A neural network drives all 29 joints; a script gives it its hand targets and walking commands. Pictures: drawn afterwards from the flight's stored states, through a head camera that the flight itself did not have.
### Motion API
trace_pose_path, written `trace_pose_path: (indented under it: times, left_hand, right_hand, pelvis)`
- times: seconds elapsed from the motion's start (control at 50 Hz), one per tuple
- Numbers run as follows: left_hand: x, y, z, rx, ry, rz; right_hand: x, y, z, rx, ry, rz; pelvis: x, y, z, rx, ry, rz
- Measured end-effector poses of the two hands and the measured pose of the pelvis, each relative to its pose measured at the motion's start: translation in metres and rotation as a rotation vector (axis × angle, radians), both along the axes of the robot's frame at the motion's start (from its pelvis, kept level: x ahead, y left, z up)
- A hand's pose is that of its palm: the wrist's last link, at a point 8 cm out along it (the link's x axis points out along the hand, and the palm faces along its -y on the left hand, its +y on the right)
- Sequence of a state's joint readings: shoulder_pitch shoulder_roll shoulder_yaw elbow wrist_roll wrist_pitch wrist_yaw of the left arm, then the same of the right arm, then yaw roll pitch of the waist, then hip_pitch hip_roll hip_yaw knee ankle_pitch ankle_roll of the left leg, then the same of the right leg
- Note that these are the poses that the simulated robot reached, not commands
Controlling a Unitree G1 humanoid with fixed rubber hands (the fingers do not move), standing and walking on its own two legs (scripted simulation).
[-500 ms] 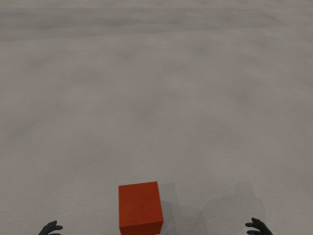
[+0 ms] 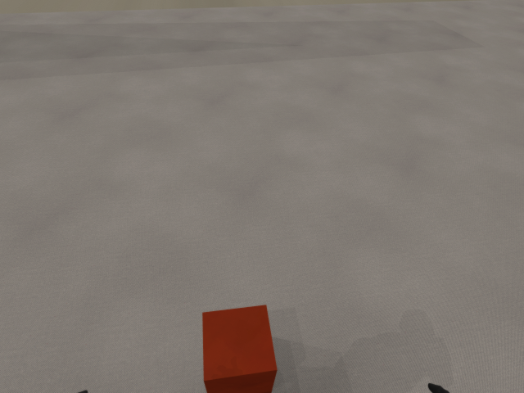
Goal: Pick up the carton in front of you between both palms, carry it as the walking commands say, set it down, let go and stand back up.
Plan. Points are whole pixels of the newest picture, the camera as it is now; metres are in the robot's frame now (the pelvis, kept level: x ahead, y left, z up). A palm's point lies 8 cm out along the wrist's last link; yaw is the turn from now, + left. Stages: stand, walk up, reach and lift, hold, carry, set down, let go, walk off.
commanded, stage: stand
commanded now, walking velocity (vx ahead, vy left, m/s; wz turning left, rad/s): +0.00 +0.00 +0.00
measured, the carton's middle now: (237, 353) +0.42 +0.05 -0.65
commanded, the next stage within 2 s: none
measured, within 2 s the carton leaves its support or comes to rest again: neither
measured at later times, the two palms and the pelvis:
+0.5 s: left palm out of the picture +0.08 +0.30 -0.10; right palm out of the picture +0.08 -0.31 -0.09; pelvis -0.01 +0.00 +0.00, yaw +0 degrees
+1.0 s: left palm out of the picture +0.07 +0.31 -0.10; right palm out of the picture +0.08 -0.31 -0.09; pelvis -0.02 +0.00 +0.00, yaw +0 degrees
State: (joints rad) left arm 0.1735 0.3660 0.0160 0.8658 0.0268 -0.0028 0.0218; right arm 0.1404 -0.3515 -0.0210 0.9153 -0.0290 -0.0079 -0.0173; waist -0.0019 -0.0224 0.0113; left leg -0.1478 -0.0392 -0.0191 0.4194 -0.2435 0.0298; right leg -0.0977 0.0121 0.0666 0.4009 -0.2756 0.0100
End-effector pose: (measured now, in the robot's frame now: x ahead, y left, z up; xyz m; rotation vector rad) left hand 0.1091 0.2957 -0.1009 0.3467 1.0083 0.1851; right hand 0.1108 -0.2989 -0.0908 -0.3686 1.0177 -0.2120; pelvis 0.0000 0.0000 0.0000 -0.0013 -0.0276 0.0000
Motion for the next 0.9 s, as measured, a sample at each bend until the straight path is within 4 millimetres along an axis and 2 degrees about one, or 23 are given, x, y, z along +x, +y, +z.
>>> trace_pose_path:
  times: [0.36, 0.9]
  left_hand:
    - [-0.025, 0.005, -0.002, 0.007, 0.059, 0.019]
    - [-0.036, 0.009, -0.003, 0.012, 0.096, 0.036]
  right_hand:
    - [-0.022, -0.008, -0.003, -0.004, 0.053, -0.014]
    - [-0.032, -0.013, -0.004, -0.009, 0.091, -0.02]
  pelvis:
    - [-0.011, -0.002, 0.003, -0.002, -0.009, 0.001]
    - [-0.017, -0.003, 0.005, -0.002, -0.013, 0.006]
